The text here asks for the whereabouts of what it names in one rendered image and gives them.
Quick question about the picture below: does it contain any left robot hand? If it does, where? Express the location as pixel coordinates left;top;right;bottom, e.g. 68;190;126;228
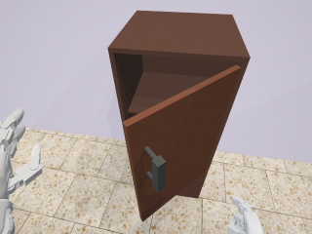
0;108;43;200

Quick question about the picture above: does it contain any cupboard door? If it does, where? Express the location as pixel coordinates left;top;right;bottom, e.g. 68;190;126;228
122;64;242;222

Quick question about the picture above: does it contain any right robot hand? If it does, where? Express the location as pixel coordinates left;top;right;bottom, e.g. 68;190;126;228
227;195;265;234

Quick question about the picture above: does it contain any left robot forearm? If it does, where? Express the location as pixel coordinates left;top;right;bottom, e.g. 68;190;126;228
0;199;16;234

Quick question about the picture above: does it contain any handle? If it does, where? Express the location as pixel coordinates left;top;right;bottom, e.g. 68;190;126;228
144;146;167;193

